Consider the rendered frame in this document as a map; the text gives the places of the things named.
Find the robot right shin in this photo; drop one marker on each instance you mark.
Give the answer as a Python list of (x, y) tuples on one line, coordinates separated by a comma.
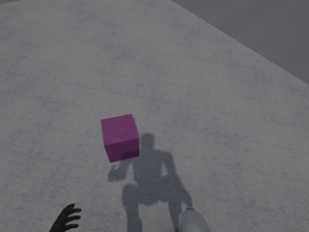
[(189, 208)]

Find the carton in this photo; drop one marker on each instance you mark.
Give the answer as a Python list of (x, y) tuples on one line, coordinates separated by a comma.
[(120, 138)]

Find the left robot hand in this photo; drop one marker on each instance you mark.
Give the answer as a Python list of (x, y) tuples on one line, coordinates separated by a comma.
[(60, 223)]

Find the right robot thigh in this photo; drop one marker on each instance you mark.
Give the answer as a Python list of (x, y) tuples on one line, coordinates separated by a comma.
[(192, 221)]

